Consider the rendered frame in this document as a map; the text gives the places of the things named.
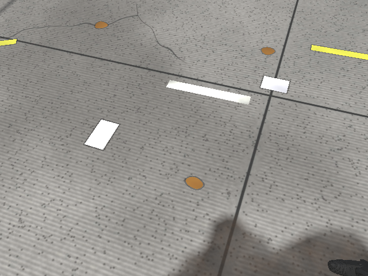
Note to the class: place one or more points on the robot right hand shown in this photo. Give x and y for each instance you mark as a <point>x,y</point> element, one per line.
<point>349,267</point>

